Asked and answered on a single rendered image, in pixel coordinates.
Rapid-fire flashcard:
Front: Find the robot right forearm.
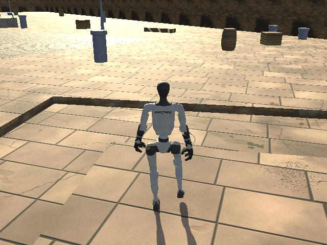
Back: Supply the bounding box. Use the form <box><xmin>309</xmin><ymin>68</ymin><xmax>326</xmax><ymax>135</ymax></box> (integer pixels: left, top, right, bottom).
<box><xmin>182</xmin><ymin>125</ymin><xmax>193</xmax><ymax>149</ymax></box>

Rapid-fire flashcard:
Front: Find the robot right shin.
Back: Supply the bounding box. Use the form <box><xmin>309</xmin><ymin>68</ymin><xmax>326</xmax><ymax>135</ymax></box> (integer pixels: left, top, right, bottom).
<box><xmin>175</xmin><ymin>158</ymin><xmax>182</xmax><ymax>192</ymax></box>

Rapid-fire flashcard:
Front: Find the right robot hand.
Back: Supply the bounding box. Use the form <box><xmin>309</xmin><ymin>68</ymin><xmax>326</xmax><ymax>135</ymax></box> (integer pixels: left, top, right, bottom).
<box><xmin>181</xmin><ymin>148</ymin><xmax>193</xmax><ymax>161</ymax></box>

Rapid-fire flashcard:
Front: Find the left robot hand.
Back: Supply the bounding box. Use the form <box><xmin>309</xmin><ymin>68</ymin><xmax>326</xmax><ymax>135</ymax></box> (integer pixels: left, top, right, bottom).
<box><xmin>134</xmin><ymin>142</ymin><xmax>146</xmax><ymax>153</ymax></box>

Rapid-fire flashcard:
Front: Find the robot right upper arm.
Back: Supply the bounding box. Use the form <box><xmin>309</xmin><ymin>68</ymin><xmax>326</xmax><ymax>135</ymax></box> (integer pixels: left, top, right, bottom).
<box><xmin>174</xmin><ymin>103</ymin><xmax>187</xmax><ymax>132</ymax></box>

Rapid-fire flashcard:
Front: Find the right robot thigh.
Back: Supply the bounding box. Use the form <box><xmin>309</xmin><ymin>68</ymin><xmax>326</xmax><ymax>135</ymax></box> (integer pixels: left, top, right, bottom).
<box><xmin>170</xmin><ymin>141</ymin><xmax>181</xmax><ymax>166</ymax></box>

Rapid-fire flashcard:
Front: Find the robot left forearm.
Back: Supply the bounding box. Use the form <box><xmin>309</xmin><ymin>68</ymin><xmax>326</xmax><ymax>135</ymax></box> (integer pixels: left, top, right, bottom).
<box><xmin>135</xmin><ymin>123</ymin><xmax>144</xmax><ymax>144</ymax></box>

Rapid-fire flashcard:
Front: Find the robot left upper arm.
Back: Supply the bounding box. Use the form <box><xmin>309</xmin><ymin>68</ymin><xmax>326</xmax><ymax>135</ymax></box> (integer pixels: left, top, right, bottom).
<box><xmin>139</xmin><ymin>103</ymin><xmax>153</xmax><ymax>131</ymax></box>

